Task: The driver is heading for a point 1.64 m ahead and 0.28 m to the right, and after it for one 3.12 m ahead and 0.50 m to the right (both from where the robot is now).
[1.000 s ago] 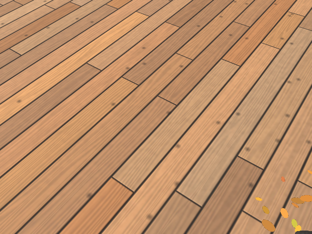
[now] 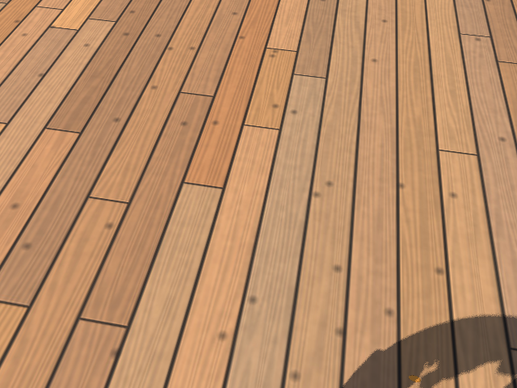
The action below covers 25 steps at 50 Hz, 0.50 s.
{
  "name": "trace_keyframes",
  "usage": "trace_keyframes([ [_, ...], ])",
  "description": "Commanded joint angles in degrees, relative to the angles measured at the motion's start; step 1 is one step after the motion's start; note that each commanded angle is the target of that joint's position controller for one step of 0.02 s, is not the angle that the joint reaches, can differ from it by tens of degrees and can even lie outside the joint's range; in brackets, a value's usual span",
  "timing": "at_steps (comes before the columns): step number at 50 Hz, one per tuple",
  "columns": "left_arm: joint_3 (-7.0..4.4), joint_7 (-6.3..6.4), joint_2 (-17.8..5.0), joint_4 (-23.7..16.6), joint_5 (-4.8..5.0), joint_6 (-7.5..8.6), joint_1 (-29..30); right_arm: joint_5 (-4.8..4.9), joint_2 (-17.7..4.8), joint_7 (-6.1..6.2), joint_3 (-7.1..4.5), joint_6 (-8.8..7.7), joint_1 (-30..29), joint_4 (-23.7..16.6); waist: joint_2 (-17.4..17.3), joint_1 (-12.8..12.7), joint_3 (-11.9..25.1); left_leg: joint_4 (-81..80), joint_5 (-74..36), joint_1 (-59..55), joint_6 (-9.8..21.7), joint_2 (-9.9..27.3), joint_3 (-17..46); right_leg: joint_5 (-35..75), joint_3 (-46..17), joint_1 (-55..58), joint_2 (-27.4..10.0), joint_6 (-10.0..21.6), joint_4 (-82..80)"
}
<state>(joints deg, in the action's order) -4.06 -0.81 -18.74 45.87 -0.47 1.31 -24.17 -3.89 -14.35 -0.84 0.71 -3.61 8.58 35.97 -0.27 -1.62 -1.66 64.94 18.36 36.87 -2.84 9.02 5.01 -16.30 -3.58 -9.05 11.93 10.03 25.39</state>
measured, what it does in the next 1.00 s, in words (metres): walks ahead, turning right: left foot, then right foot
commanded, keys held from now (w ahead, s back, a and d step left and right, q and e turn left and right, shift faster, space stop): w+e+shift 0.02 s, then e+shift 0.44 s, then shift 0.10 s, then q+shift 0.10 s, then w+q+shift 0.34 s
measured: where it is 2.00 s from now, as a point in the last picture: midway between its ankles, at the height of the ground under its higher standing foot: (265, 142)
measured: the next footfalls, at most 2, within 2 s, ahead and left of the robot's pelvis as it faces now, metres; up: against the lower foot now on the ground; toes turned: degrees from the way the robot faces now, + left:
left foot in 0.20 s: +0.44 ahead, +0.13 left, +0.00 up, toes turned -16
right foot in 0.64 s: +0.40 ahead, -0.14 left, +0.00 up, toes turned -37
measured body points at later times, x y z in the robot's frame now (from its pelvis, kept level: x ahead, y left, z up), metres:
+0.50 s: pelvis +0.32 +0.05 +0.01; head +0.37 +0.01 +0.45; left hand +0.65 +0.20 -0.05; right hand +0.30 -0.27 -0.11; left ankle +0.40 +0.14 -0.73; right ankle +0.36 -0.10 -0.68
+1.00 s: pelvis +0.47 -0.02 +0.01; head +0.47 -0.01 +0.46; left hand +0.65 +0.21 -0.10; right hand +0.46 -0.33 -0.09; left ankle +0.60 +0.08 -0.66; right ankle +0.37 -0.12 -0.73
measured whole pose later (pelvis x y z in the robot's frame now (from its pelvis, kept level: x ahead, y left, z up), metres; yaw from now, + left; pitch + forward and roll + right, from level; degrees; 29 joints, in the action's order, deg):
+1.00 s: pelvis +0.47 -0.02 +0.01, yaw -22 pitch +1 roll -1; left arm -4.4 0.4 -17.0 43.9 -2.7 3.6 -19.5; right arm -1.6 -17.5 -5.3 -4.7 3.0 13.7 44.9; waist 0.5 0.0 3.2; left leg 57.0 8.9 37.1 -1.3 7.1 -1.9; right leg -13.8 14.3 -3.2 -4.6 -1.4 16.4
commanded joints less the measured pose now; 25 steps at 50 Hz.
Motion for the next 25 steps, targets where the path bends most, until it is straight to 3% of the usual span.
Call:
trace_keyframes([
  [1, -1.99, 0.15, -8.2, -5.4, 0.06, 2.43, 4.3, 0.64, -5.9, -0.57, -1.1, 0.53, -6.7, -5.8, 0.8, 1.2, -6.8, -13.6, -10.4, -2.8, -1.9, -1.6, -5.1, 4.3, -16.9, -14.2, -11.4, 8.0, -18.0],
  [2, -2.22, 0.12, -8.6, -5.1, 0.07, 2.38, 3.7, 0.99, -5.2, -0.84, -0.73, 0.27, -8.7, -6.3, 1.3, 0.2, -7.2, -19.3, -15.3, -4.7, -1.8, -3.2, -5.9, 14.3, -15.7, -13.6, -10.4, 6.7, -16.4],
  [4, -2.82, 0.17, -9.8, -3.8, 0.74, 2.0, 1.5, 1.53, -4.7, -0.87, -0.44, -0.45, -9.6, -6.2, 2.3, -1.6, -4.2, -27.5, -23.0, -10.2, -0.4, -7.3, -7.4, 35.3, -14.0, -9.3, -10.0, 3.3, -10.9],
  [6, -3.1, 0.61, -10.4, -2.9, 1.3, 1.51, -0.1, 1.74, -5.8, -0.15, -0.83, -0.92, -8.9, -6.1, 2.9, -2.2, -0.5, -32.6, -25.1, -16.1, 1.1, -10.3, -6.5, 43.2, -15.3, -4.3, -10.0, -0.3, -5.2],
  [7, -3.29, 1.01, -11.0, -3.1, 1.2, 1.41, 0.4, 1.6, -7.5, 0.53, -1.46, -1.03, -6.1, -5.3, 3.2, -1.0, 2.0, -34.9, -23.9, -20.7, 1.6, -12.0, -5.3, 47.1, -16.7, -1.9, -9.5, -2.3, -0.6],
  [8, -2.56, 2.3, -7.1, -4.1, 5.27, 1.21, 0.1, 4.77, -10.9, 1.69, -4.02, -3.44, -7.9, -7.5, -0.1, 0.9, 5.4, -39.8, -24.7, -27.5, 1.0, -12.1, -0.5, 38.8, -22.1, -1.6, -9.8, -4.6, 5.4],
  [9, -2.61, 2.42, -9.2, -4.9, 4.28, 1.02, 4.5, 5.69, -12.9, 2.44, -5.1, -4.13, 0.6, -5.8, 1.7, 7.5, 10.3, -41.4, -30.6, -36.1, 0.9, -10.6, -2.2, 39.5, -20.2, -0.9, -8.9, -6.4, 13.3],
  [10, -1.27, 2.32, -4.4, -7.0, 2.12, 0.62, 6.6, 4.74, -13.9, 2.93, -5.47, -3.85, 12.5, -2.9, 2.7, 11.2, 19.0, -34.2, -34.4, -51.3, 4.1, -1.2, 3.9, 20.4, -16.7, -6.5, -6.4, -9.4, 30.0],
  [11, 1.05, 2.25, 3.6, -8.6, -0.35, 0.26, -1.8, 1.95, -16.0, 2.72, -5.25, -3.32, 16.8, -2.6, -14.2, 6.2, 27.4, -27.6, -65.7, -67.1, 8.7, 14.9, 19.6, -28.6, -11.9, -21.1, -0.1, -11.6, 50.4],
  [12, 0.2, 1.68, -3.5, -9.7, 2.99, 0.17, -8.3, 1.5, -16.3, 1.85, -5.99, -2.54, 14.8, -2.4, -22.9, 3.2, 35.7, -34.6, -45.3, -68.8, 17.3, 23.0, 39.1, -22.3, -11.3, -27.2, -4.1, -13.2, 64.2],
  [13, -0.84, 1.84, -7.8, -9.7, 3.67, -0.96, -2.5, 1.65, -11.6, 2.5, -5.46, -1.5, 7.1, -5.9, -15.0, 4.3, 28.5, -38.7, -32.3, -60.0, 16.2, 17.6, 30.6, -15.6, -7.8, -28.3, -9.2, -14.4, 63.4],
  [14, -1.6, 2.08, -9.2, -11.1, 3.74, -2.07, 3.5, 2.01, -7.4, 3.01, -4.39, -0.57, 2.5, -5.9, -9.3, 4.2, 18.0, -40.3, -30.6, -50.0, 14.2, 14.0, 19.3, -11.0, -3.8, -30.3, -11.1, -15.1, 61.2],
  [15, -2.01, 2.33, -9.2, -11.4, 3.33, -3.14, 5.2, 2.37, -6.1, 3.1, -3.86, -0.01, 0.1, -5.9, -4.7, 2.8, 12.3, -41.6, -33.0, -41.5, 13.4, 11.3, 13.4, -9.8, -2.4, -29.1, -13.0, -15.8, 61.5],
  [16, -2.24, 2.29, -8.3, -12.4, 3.31, -3.91, 5.9, 2.7, -6.1, 2.99, -3.96, 0.19, -2.0, -5.0, -4.0, 1.1, 7.2, -43.3, -33.7, -34.2, 13.3, 9.3, 8.0, -9.6, -1.9, -27.9, -14.8, -15.6, 58.2],
  [17, -1.94, 2.26, -6.2, -13.2, 3.35, -4.51, 6.1, 2.74, -6.6, 2.87, -4.38, -0.05, -2.7, -3.9, -5.3, 0.2, 4.4, -46.0, -31.9, -28.6, 12.8, 8.0, 3.3, -9.3, -1.1, -25.6, -16.4, -15.1, 53.3],
  [19, -0.92, 2.34, -2.2, -15.2, 2.78, -4.97, 9.0, 2.83, -7.8, 2.61, -5.28, -0.62, -4.6, -1.9, -7.1, -0.1, 2.0, -49.4, -34.8, -24.2, 14.0, 8.3, -2.2, -9.0, 0.7, -24.4, -18.0, -15.2, 44.2],
  [22, -1.01, 1.17, -2.7, -15.7, 2.22, -5.1, 11.4, 3.18, -11.2, 2.79, -6.82, -0.32, -6.1, -0.5, -5.0, 0.1, 6.0, -49.6, -34.5, -27.1, 15.0, 10.3, -6.9, 1.5, 1.3, -20.7, -19.7, -13.8, 33.3],
  [25, -1.34, -0.07, -3.6, -15.8, 1.95, -5.56, 14.5, 4.34, -12.3, 2.19, -7.18, 0.32, -7.8, 0.2, -3.9, 0.4, 5.6, -48.4, -30.4, -25.0, 13.7, 8.6, -12.5, 7.7, 3.9, -13.7, -17.9, -11.7, 23.8],
])
Keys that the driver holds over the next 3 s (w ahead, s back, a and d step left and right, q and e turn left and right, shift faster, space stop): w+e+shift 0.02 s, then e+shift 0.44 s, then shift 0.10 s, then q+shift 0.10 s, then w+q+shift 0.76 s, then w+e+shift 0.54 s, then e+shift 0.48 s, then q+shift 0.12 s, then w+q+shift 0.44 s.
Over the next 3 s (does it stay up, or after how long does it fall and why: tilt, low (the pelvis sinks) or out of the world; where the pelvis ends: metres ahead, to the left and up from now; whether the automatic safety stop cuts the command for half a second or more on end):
stays up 1.87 -0.09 0.00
